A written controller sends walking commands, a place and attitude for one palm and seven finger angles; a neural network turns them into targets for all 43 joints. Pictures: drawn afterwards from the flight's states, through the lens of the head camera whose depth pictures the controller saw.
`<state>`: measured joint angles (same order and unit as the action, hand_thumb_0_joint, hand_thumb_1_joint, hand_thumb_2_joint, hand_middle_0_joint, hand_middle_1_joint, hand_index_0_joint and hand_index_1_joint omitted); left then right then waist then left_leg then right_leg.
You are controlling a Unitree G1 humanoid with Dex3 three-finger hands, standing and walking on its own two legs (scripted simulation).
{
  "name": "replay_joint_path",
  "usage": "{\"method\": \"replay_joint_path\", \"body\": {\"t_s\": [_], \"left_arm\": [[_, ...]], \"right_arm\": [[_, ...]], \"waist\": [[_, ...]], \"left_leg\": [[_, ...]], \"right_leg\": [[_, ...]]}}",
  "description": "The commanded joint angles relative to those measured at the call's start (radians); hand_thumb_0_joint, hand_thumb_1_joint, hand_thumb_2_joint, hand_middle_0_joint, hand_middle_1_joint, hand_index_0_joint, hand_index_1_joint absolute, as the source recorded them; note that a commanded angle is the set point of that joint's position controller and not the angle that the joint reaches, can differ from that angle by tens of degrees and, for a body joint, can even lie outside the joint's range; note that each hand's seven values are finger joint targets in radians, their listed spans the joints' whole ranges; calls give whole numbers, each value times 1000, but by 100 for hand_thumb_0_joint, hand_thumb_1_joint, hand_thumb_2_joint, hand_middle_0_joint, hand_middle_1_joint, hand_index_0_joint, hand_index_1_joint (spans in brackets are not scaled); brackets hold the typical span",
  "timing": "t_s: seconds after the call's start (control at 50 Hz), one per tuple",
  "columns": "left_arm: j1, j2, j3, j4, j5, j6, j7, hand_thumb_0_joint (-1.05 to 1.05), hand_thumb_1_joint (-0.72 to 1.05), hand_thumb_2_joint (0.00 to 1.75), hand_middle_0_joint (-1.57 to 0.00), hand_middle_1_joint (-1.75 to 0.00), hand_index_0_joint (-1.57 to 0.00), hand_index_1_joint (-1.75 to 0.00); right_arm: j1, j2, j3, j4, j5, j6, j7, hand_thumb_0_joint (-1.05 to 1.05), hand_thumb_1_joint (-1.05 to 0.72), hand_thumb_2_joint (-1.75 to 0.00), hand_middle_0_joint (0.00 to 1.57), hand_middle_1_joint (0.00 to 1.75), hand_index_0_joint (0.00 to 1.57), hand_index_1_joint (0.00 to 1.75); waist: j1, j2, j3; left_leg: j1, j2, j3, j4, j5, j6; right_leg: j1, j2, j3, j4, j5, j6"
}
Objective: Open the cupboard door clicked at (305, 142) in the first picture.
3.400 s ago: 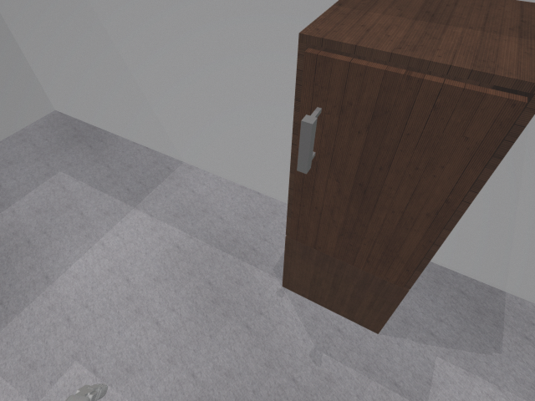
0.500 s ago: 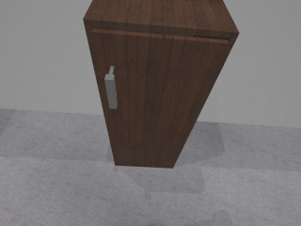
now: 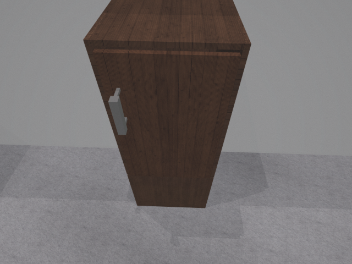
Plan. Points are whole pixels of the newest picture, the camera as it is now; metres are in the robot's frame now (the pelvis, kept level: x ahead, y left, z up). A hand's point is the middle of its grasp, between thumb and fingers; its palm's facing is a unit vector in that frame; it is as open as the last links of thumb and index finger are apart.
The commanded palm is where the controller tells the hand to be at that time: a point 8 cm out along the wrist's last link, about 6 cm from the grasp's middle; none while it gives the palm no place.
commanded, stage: come to a stop and stand still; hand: left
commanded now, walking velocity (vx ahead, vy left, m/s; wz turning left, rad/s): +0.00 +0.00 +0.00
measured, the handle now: (120, 111) +0.51 +0.19 +0.05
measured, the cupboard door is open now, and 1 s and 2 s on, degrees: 0 0 0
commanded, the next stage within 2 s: look again from close up in 0.16 s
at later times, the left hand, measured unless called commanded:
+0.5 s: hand out of the picture +0.01 +0.21 -0.18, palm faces +0.03 -0.97 -0.22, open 7.4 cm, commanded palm none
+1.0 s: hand (80, 252) +0.16 +0.22 -0.05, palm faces +0.26 -0.95 -0.15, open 7.5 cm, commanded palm +0.10 +0.28 -0.06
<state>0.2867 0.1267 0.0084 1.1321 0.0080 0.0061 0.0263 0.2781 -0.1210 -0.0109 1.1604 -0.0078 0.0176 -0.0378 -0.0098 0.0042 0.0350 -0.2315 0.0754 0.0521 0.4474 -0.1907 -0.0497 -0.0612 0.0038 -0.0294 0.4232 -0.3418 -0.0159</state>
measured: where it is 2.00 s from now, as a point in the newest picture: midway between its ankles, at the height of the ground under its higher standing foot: outside the picture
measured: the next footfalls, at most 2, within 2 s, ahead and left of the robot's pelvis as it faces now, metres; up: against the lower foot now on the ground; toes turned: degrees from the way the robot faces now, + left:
none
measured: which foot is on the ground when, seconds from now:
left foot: down 0.00-1.00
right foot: down 0.00-1.00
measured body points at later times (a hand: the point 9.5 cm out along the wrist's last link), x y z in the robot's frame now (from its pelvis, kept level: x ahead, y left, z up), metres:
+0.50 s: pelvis +0.00 +0.03 -0.01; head +0.01 +0.03 +0.44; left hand +0.01 +0.26 -0.16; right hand +0.04 -0.20 -0.16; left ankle +0.02 +0.14 -0.74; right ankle -0.07 -0.10 -0.74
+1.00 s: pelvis -0.01 +0.02 -0.01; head +0.00 +0.02 +0.43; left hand +0.14 +0.27 -0.04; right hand +0.10 -0.22 -0.13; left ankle +0.02 +0.14 -0.74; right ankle -0.07 -0.10 -0.74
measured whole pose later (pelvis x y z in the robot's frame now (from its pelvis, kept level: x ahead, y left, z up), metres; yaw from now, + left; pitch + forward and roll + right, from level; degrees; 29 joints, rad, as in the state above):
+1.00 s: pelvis -0.01 +0.02 -0.01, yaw +2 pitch +2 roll +1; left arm 0.45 0.17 0.08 0.17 -0.13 -0.10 0.06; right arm 0.28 -0.20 -0.02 0.82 0.03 -0.22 -0.07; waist -0.01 -0.01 -0.03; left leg -0.39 -0.01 0.04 0.60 -0.25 0.01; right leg -0.25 -0.07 -0.05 0.64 -0.43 0.01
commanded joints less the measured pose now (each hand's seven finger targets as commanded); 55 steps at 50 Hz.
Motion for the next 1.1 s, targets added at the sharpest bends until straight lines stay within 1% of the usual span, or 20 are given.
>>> {"method": "replay_joint_path", "body": {"t_s": [0.0, 0.08, 0.1, 0.12, 0.16, 0.18, 0.24, 0.32, 0.46, 0.8, 0.82, 0.84, 0.86, 0.88, 0.9, 0.94, 0.96, 0.98, 1.02, 1.08], "left_arm": [[79, 94, 16, -23, 2, -11, 14, 0, 90, 90, -20, -30, -20, -30], [91, 90, 18, -19, 3, -11, 16, 0, 90, 90, -20, -30, -20, -30], [187, 121, 14, -6, 21, -52, 54, 0, 90, 90, -20, -30, -20, -30], [126, 148, 17, -55, 23, -67, 48, 0, 90, 90, -20, -30, -20, -30], [78, 141, 12, -93, 18, -69, 40, 0, 90, 90, -20, -30, -20, -30], [87, 135, 16, -105, 15, -70, 38, 0, 90, 90, -20, -30, -20, -30], [122, 112, 13, -106, 7, -47, 36, 0, 90, 90, -20, -30, -20, -30], [102, 115, 7, -112, 10, -26, 30, 0, 90, 90, -20, -30, -20, -30], [77, 145, 6, -126, 10, -16, 18, 0, 90, 90, -20, -30, -20, -30], [49, 199, 9, -101, 9, -23, 14, 0, 90, 90, -20, -30, -20, -30], [122, 158, 2, -88, 21, -41, 51, 0, 90, 90, -20, -30, -20, -30], [-609, 455, 211, -1650, -162, -247, 56, 0, 88, 89, -20, -32, -20, -32], [-109, 372, 180, -1412, -92, -203, 88, 0, 85, 88, -20, -33, -20, -33], [157, 131, 50, -1247, -120, -76, 106, 0, 83, 87, -21, -34, -21, -34], [131, 26, 9, -1194, -156, -68, 86, 0, 81, 86, -21, -36, -21, -36], [48, 151, 158, -1131, -162, -171, 41, 0, 76, 84, -21, -39, -21, -39], [156, 128, 187, -1021, -177, -241, -3, 0, 74, 83, -21, -40, -21, -40], [269, 110, 203, -933, -180, -308, -62, 0, 71, 82, -21, -42, -21, -42], [355, 90, 236, -881, -211, -465, -199, 0, 67, 80, -22, -45, -22, -45], [258, 199, 308, -901, -277, -627, -415, 0, 60, 77, -22, -50, -22, -50]], "right_arm": [[42, -98, -23, -22, 0, -17, -7, 0, -90, -90, 20, 30, 20, 30], [37, -93, -22, -22, 0, -16, -8, 0, -90, -90, 20, 30, 20, 30], [-86, -118, -14, -118, 5, -42, 7, 0, -90, -90, 20, 30, 20, 30], [-15, -60, -11, -150, 0, -35, 18, 0, -90, -90, 20, 30, 20, 30], [50, -66, -10, -147, -1, -37, 21, 0, -90, -90, 20, 30, 20, 30], [65, -71, -7, -142, -6, -45, 21, 0, -90, -90, 20, 30, 20, 30], [68, -128, -10, -146, -2, -51, 9, 0, -90, -90, 20, 30, 20, 30], [29, -140, -7, -165, -3, -39, 9, 0, -90, -90, 20, 30, 20, 30], [-10, -165, -8, -174, -6, -37, 15, 0, -90, -90, 20, 30, 20, 30], [-42, -194, -6, -131, -1, -46, 12, 0, -90, -90, 20, 30, 20, 30], [-84, -194, -9, -192, 4, -49, 18, 0, -90, -90, 20, 30, 20, 30], [-13, -328, -53, -485, 43, -194, -20, 0, -90, -90, 20, 30, 20, 30], [-75, -234, -12, -450, 40, -293, -59, 0, -90, -90, 20, 30, 20, 30], [-76, -185, -26, -437, 52, -316, -52, 0, -90, -90, 20, 30, 20, 30], [-58, -186, -33, -425, 66, -317, -45, 0, -90, -90, 20, 30, 20, 30], [-89, -246, -69, -487, 34, -308, -45, 0, -90, -90, 20, 30, 20, 30], [-103, -236, -74, -510, 23, -301, -45, 0, -90, -90, 20, 30, 20, 30], [-119, -228, -80, -537, 23, -299, -32, 0, -90, -90, 20, 30, 20, 30], [-155, -227, -97, -578, 5, -286, -5, 0, -90, -90, 20, 30, 20, 30], [-179, -242, -106, -659, 23, -297, 25, 0, -90, -90, 20, 30, 20, 30]], "waist": [[2, -31, 28], [3, -40, 44], [59, -103, 89], [-21, -103, 41], [-37, -110, -39], [-28, -9, -67], [-4, 89, -77], [3, -19, 49], [14, 11, 57], [20, -10, -14], [32, -17, 39], [-80, 164, -478], [25, 314, -489], [-1, 293, -342], [-31, 137, -182], [-48, -83, -45], [-23, -166, -23], [22, -129, -29], [69, -217, -171], [77, -41, -255]], "left_leg": [[93, 44, -34, -29, 188, 40], [87, 41, -35, -29, 191, 40], [-47, 17, 5, 242, 101, 23], [-107, -17, -34, 239, -145, 52], [-65, -25, -9, 166, -83, 61], [2, -26, -2, 112, 22, 63], [50, 41, -76, 119, 345, 100], [-36, 31, -91, 71, 164, 100], [-44, 24, -116, -21, -4, 103], [36, 23, -85, 7, 208, 96], [12, 33, -73, 195, 308, 71], [284, -59, -52, 64, 409, 84], [448, 8, -96, 14, 543, 87], [292, -15, -97, 1, 516, 56], [189, -13, -95, 23, 417, 64], [-68, -52, -89, 127, 69, 62], [-152, -63, -77, 181, 27, 60], [-205, -77, -65, 232, 61, 54], [-314, -70, -45, 354, 116, 40], [-424, -81, -33, 481, 30, 41]], "right_leg": [[-133, -107, 65, -112, 283, -3], [-131, -105, 62, -113, 292, -3], [-167, -185, 183, -127, 848, 62], [-99, -212, 129, -54, 855, 4], [-71, -165, 91, 4, 683, -59], [-58, -148, 69, 59, 730, -60], [-107, -78, 36, 80, 371, -29], [-160, -69, 37, 27, 176, -22], [-181, -70, 44, 2, 21, -12], [-125, -105, 47, -7, 224, -2], [-195, -142, 135, -57, 506, 11], [-154, -57, -26, 82, 549, -21], [-221, -10, -51, 208, 314, -23], [-287, -5, -82, 266, 100, -4], [-351, -7, -78, 221, 73, 6], [-446, -1, -96, 127, 71, 10], [-498, 5, -100, 153, 59, 12], [-505, 5, -97, 208, 118, 4], [-562, 18, -98, 380, 203, 2], [-620, -7, -14, 478, 168, -8]]}}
